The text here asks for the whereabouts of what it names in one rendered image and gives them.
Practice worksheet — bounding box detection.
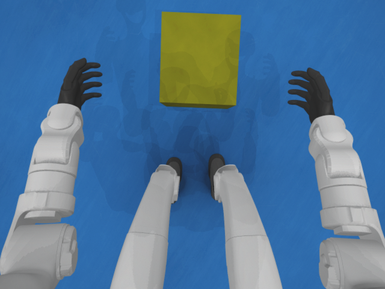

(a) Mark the carton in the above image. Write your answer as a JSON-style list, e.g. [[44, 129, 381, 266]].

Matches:
[[159, 11, 241, 109]]

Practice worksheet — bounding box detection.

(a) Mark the robot left forearm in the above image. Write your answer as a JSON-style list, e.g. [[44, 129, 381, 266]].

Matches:
[[0, 104, 84, 275]]

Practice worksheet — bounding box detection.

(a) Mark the left robot hand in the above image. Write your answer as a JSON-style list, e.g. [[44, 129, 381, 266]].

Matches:
[[57, 58, 102, 110]]

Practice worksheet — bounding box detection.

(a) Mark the right robot upper arm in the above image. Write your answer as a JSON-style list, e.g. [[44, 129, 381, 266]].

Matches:
[[319, 237, 385, 289]]

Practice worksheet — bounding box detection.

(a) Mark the right robot hand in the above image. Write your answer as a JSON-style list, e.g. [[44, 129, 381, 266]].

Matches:
[[288, 67, 335, 124]]

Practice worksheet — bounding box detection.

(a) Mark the left robot foot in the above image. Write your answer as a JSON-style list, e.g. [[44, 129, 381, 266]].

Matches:
[[166, 157, 182, 203]]

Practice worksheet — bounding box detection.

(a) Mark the left robot shin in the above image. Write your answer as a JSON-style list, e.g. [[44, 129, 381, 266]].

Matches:
[[151, 164, 176, 177]]

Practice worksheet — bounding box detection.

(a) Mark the left robot upper arm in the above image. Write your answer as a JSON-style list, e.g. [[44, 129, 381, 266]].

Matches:
[[0, 223, 78, 289]]

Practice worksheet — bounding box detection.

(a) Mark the robot right forearm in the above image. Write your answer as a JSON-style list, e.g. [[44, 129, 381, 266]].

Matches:
[[309, 115, 385, 248]]

